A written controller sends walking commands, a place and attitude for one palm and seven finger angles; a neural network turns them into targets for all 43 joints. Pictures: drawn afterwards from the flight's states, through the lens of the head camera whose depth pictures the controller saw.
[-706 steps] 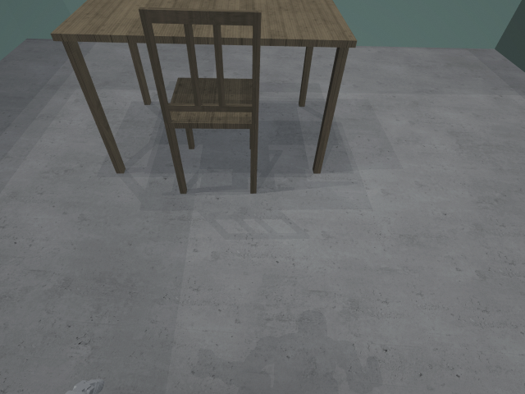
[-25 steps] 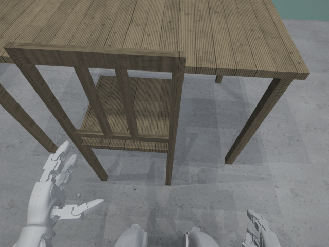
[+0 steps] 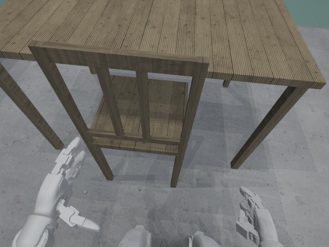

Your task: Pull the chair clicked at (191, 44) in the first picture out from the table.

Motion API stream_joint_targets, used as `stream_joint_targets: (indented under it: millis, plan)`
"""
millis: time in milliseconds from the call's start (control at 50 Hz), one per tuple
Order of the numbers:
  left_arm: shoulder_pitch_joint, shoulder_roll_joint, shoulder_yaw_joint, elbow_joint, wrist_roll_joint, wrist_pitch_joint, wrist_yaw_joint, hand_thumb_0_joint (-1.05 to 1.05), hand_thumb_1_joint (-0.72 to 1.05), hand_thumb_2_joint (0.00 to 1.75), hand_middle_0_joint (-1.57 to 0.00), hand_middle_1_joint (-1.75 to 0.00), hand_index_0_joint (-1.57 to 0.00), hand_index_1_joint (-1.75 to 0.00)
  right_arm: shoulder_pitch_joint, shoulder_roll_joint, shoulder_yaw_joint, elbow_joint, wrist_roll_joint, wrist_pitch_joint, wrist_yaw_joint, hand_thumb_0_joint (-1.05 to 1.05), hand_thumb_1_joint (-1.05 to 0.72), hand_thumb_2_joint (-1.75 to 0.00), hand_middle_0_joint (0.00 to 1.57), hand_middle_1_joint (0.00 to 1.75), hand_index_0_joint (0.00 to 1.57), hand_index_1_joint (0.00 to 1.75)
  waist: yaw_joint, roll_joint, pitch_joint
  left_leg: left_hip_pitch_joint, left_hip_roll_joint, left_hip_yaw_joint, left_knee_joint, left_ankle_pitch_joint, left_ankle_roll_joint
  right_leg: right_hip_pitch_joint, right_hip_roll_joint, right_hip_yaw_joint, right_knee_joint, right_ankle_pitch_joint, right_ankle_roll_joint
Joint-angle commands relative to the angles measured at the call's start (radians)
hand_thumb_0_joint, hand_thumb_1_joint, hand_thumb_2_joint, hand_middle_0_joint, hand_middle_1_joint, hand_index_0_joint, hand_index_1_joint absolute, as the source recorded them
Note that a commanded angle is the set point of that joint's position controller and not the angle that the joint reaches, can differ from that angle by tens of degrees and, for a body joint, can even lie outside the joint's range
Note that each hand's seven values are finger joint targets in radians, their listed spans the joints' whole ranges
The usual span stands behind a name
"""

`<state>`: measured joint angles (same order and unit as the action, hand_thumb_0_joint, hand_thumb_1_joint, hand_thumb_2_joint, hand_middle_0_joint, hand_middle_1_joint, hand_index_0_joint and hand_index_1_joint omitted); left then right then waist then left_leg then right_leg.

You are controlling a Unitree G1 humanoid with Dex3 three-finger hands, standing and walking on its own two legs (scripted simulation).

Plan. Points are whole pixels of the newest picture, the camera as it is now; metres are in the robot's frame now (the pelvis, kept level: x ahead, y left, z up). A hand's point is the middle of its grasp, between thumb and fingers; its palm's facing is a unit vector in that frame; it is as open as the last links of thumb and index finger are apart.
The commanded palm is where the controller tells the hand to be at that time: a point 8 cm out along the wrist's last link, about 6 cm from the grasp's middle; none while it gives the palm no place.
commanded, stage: raise the hand toward the chair's back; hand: left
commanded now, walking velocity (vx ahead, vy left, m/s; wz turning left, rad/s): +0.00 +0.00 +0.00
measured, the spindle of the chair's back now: (112, 106) +0.50 +0.20 -0.01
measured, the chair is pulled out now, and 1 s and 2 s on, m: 0.00 0.00 0.00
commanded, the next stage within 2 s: aim the fingers beside a spindle in 0.66 s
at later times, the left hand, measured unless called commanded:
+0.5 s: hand (74, 180) +0.25 +0.21 +0.04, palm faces -0.01 -1.00 -0.06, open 16.9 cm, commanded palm +0.22 +0.27 +0.04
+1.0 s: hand (86, 177) +0.26 +0.20 +0.03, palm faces -0.05 -1.00 -0.04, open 16.9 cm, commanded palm +0.25 +0.26 +0.03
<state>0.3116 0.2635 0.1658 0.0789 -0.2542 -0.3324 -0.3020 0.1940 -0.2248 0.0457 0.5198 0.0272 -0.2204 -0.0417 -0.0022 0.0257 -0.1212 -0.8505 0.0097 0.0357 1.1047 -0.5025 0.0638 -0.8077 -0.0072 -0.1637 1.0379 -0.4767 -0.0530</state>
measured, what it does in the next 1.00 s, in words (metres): stands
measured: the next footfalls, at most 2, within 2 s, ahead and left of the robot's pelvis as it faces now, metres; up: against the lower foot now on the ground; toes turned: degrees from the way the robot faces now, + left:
none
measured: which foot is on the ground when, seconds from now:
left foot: down 0.00-1.00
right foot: down 0.00-1.00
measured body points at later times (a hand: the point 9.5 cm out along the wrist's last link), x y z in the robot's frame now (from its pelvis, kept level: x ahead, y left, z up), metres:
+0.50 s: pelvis +0.00 +0.01 +0.01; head +0.07 +0.03 +0.45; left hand +0.24 +0.27 +0.05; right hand +0.17 -0.24 -0.07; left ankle +0.02 +0.08 -0.66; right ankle +0.02 -0.09 -0.66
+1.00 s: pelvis +0.00 +0.00 +0.00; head +0.07 +0.01 +0.44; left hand +0.26 +0.25 +0.04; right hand +0.17 -0.24 -0.08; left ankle +0.02 +0.08 -0.66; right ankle +0.02 -0.09 -0.66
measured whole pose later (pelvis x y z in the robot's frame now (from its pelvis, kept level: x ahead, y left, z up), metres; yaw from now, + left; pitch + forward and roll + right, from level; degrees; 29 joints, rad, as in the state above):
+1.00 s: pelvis +0.00 +0.00 +0.00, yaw +0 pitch +15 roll -3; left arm 0.17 0.28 0.21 0.18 -0.27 -0.37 -0.33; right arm 0.23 -0.26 0.04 0.56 0.02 -0.23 -0.04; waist -0.02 0.03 -0.12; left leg -0.88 0.01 0.03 1.12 -0.50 0.06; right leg -0.84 0.00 -0.17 1.05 -0.48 -0.06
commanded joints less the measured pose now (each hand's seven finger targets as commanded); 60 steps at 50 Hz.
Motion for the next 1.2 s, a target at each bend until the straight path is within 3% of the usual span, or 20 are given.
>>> stream_joint_targets:
  millis: [0, 80, 160, 240, 320, 360, 420, 500, 580, 760, 780, 800, 860, 920, 960, 1040, 1060, 1140, 1180]
  plan:
    - [-0.091, 0.16, 0.123, -0.276, -0.039, -0.105, 0.011, 0.0, -0.5, 0.3, -0.06, -0.08, -0.06, -0.08, 0.002, -0.158, -0.074, -0.125, 0.0, -0.061, -0.017, 0.0, -0.9, -0.9, 0.2, 0.3, 0.2, 0.3, -0.006, 0.069, -0.259, 0.24, 0.009, -0.13, -0.198, 0.306, -0.052, 0.114, 0.011, 0.094, -0.142, 0.189, 0.017]
    - [-0.108, 0.146, 0.118, -0.215, -0.031, -0.123, 0.02, 0.0, -0.5, 0.3, -0.06, -0.08, -0.06, -0.08, 0.014, -0.163, -0.074, -0.102, -0.004, -0.06, -0.012, 0.0, -0.9, -0.9, 0.2, 0.3, 0.2, 0.3, -0.022, 0.054, -0.227, 0.232, 0.014, -0.143, -0.195, 0.321, -0.064, 0.072, 0.012, 0.082, -0.13, 0.182, 0.019]
    - [-0.1, 0.145, 0.099, -0.135, -0.02, -0.084, -0.022, 0.0, -0.5, 0.3, -0.06, -0.08, -0.06, -0.08, 0.01, -0.181, -0.078, -0.105, 0.006, -0.055, -0.009, 0.0, -0.9, -0.9, 0.2, 0.3, 0.2, 0.3, -0.025, 0.056, -0.201, 0.221, 0.016, -0.146, -0.212, 0.29, -0.066, 0.066, 0.011, 0.081, -0.141, 0.154, 0.018]
    - [-0.078, 0.15, 0.108, -0.178, -0.046, -0.052, -0.049, 0.0, -0.5, 0.3, -0.06, -0.08, -0.06, -0.08, 0.015, -0.185, -0.084, -0.123, 0.011, -0.057, -0.008, 0.0, -0.9, -0.9, 0.2, 0.3, 0.2, 0.3, -0.011, 0.046, -0.26, 0.254, 0.013, -0.139, -0.221, 0.335, -0.064, 0.123, 0.009, 0.084, -0.16, 0.195, 0.022]
    - [-0.081, 0.175, 0.145, -0.232, -0.051, -0.081, -0.01, 0.0, -0.5, 0.3, -0.06, -0.08, -0.06, -0.08, 0.023, -0.177, -0.086, -0.111, 0.001, -0.063, -0.001, 0.0, -0.9, -0.9, 0.2, 0.3, 0.2, 0.3, -0.003, 0.067, -0.263, 0.285, 0.02, -0.151, -0.222, 0.414, -0.081, 0.116, 0.012, 0.076, -0.148, 0.219, 0.02]
    - [-0.087, 0.182, 0.158, -0.215, -0.045, -0.102, 0.014, 0.0, -0.5, 0.3, -0.06, -0.08, -0.06, -0.08, 0.021, -0.175, -0.086, -0.103, -0.003, -0.061, 0.003, 0.0, -0.9, -0.9, 0.2, 0.3, 0.2, 0.3, -0.004, 0.056, -0.224, 0.251, 0.018, -0.149, -0.224, 0.368, -0.081, 0.1, 0.015, 0.074, -0.145, 0.189, 0.016]
    - [-0.092, 0.149, 0.127, -0.179, -0.031, -0.123, 0.023, 0.0, -0.5, 0.3, -0.06, -0.08, -0.06, -0.08, 0.021, -0.178, -0.085, -0.099, -0.003, -0.06, 0.008, 0.0, -0.9, -0.9, 0.2, 0.3, 0.2, 0.3, -0.017, 0.082, -0.194, 0.234, 0.019, -0.149, -0.221, 0.31, -0.081, 0.057, 0.011, 0.075, -0.138, 0.147, 0.017]
    - [-0.088, 0.15, 0.108, -0.163, -0.031, -0.111, -0.007, 0.0, -0.5, 0.3, -0.06, -0.08, -0.06, -0.08, 0.02, -0.188, -0.087, -0.113, 0.002, -0.058, 0.009, 0.0, -0.9, -0.9, 0.2, 0.3, 0.2, 0.3, -0.022, 0.066, -0.222, 0.217, 0.013, -0.138, -0.218, 0.262, -0.067, 0.083, 0.009, 0.088, -0.153, 0.137, 0.017]
    - [-0.096, 0.171, 0.123, -0.2, -0.045, -0.098, -0.024, 0.0, -0.5, 0.3, -0.06, -0.08, -0.06, -0.08, 0.022, -0.186, -0.086, -0.119, 0.005, -0.061, 0.003, 0.0, -0.9, -0.9, 0.2, 0.3, 0.2, 0.3, -0.021, 0.044, -0.256, 0.227, 0.01, -0.134, -0.213, 0.296, -0.06, 0.121, 0.011, 0.094, -0.161, 0.177, 0.019]
    - [-0.112, 0.164, 0.132, -0.141, -0.04, -0.112, -0.007, 0.0, -0.5, 0.3, -0.06, -0.08, -0.06, -0.08, 0.008, -0.179, -0.077, -0.106, 0.004, -0.062, 0.0, 0.0, -0.9, -0.9, 0.2, 0.3, 0.2, 0.3, -0.023, 0.053, -0.182, 0.164, 0.005, -0.124, -0.206, 0.209, -0.051, 0.092, 0.012, 0.1, -0.162, 0.115, 0.015]
    - [-0.134, 0.141, 0.102, -0.137, -0.037, -0.11, -0.013, 0.0, -0.5, 0.3, -0.06, -0.08, -0.06, -0.08, 0.013, -0.179, -0.073, -0.108, 0.003, -0.061, 0.0, 0.0, -0.9, -0.9, 0.2, 0.3, 0.2, 0.3, -0.035, 0.042, -0.18, 0.164, 0.004, -0.125, -0.203, 0.201, -0.048, 0.081, 0.011, 0.1, -0.162, 0.115, 0.019]
    - [-0.185, 0.145, 0.095, -0.143, -0.034, -0.111, -0.017, 0.0, -0.5, 0.3, -0.06, -0.08, -0.06, -0.08, 0.012, -0.183, -0.073, -0.103, 0.004, -0.063, -0.001, 0.0, -0.9, -0.9, 0.2, 0.3, 0.2, 0.3, -0.041, 0.059, -0.185, 0.161, 0.004, -0.126, -0.196, 0.188, -0.048, 0.069, 0.009, 0.103, -0.157, 0.105, 0.019]
    - [-0.252, 0.181, 0.12, -0.107, -0.032, -0.112, -0.026, 0.0, -0.5, 0.3, -0.06, -0.08, -0.06, -0.08, 0.019, -0.189, -0.071, -0.093, 0.003, -0.064, -0.01, 0.0, -0.9, -0.9, 0.2, 0.3, 0.2, 0.3, -0.048, 0.028, -0.196, 0.131, 0.004, -0.123, -0.177, 0.161, -0.043, 0.063, 0.011, 0.113, -0.155, 0.083, 0.019]
    - [-0.276, 0.168, 0.105, -0.119, -0.036, -0.121, -0.031, 0.0, -0.5, 0.3, -0.06, -0.08, -0.06, -0.08, 0.021, -0.185, -0.071, -0.096, 0.002, -0.073, -0.012, 0.0, -0.9, -0.9, 0.2, 0.3, 0.2, 0.3, -0.037, 0.068, -0.245, 0.162, 0.001, -0.121, -0.171, 0.209, -0.044, 0.078, 0.007, 0.118, -0.145, 0.123, 0.017]
    - [-0.28, 0.202, 0.145, -0.094, -0.04, -0.118, -0.025, 0.0, -0.5, 0.3, -0.06, -0.08, -0.06, -0.08, 0.026, -0.188, -0.073, -0.087, 0.0, -0.072, -0.011, 0.0, -0.9, -0.9, 0.2, 0.3, 0.2, 0.3, -0.032, 0.036, -0.268, 0.146, 0.001, -0.117, -0.16, 0.228, -0.041, 0.097, 0.009, 0.12, -0.141, 0.144, 0.019]
    - [-0.292, 0.199, 0.158, -0.046, -0.041, -0.11, -0.023, 0.0, -0.5, 0.3, -0.06, -0.08, -0.06, -0.08, 0.024, -0.183, -0.073, -0.088, 0.001, -0.062, -0.006, 0.0, -0.9, -0.9, 0.2, 0.3, 0.2, 0.3, -0.024, 0.047, -0.27, 0.121, -0.004, -0.102, -0.155, 0.238, -0.041, 0.111, 0.003, 0.128, -0.136, 0.165, 0.02]
    - [-0.274, 0.222, 0.185, -0.011, -0.038, -0.102, -0.023, 0.0, -0.5, 0.3, -0.06, -0.08, -0.06, -0.08, 0.024, -0.185, -0.075, -0.088, 0.0, -0.057, -0.006, 0.0, -0.9, -0.9, 0.2, 0.3, 0.2, 0.3, -0.018, 0.021, -0.272, 0.103, -0.003, -0.097, -0.148, 0.241, -0.038, 0.124, 0.006, 0.133, -0.135, 0.17, 0.02]
    - [-0.309, 0.186, 0.145, -0.022, -0.039, -0.103, -0.03, 0.0, -0.5, 0.3, -0.06, -0.08, -0.06, -0.08, 0.03, -0.186, -0.076, -0.092, 0.003, -0.053, 0.001, 0.0, -0.9, -0.9, 0.2, 0.3, 0.2, 0.3, -0.024, 0.066, -0.285, 0.127, -0.003, -0.096, -0.147, 0.274, -0.041, 0.111, 0.001, 0.13, -0.125, 0.207, 0.02]
    - [-0.294, 0.192, 0.154, -0.03, -0.043, -0.109, -0.028, 0.0, -0.5, 0.3, -0.06, -0.08, -0.06, -0.08, 0.037, -0.186, -0.08, -0.094, 0.001, -0.054, 0.004, 0.0, -0.9, -0.9, 0.2, 0.3, 0.2, 0.3, -0.021, 0.051, -0.31, 0.132, -0.002, -0.094, -0.139, 0.306, -0.039, 0.127, 0.002, 0.133, -0.121, 0.239, 0.021]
